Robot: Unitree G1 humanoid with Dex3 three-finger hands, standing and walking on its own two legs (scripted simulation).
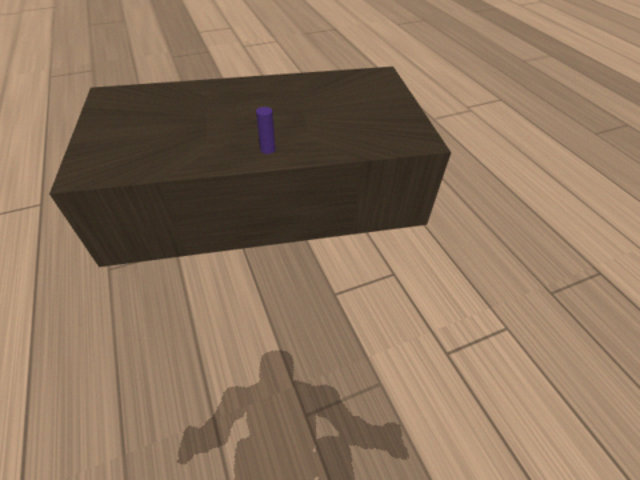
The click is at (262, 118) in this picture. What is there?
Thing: slim round
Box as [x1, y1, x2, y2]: [256, 107, 274, 153]
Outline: 260,107 256,110 260,149 264,153 270,153 274,150 272,112 271,109 268,107
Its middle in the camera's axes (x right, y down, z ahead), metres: -0.19 -0.39 +1.37
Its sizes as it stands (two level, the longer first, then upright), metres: 0.055 0.055 0.156
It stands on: a support 0.39 m high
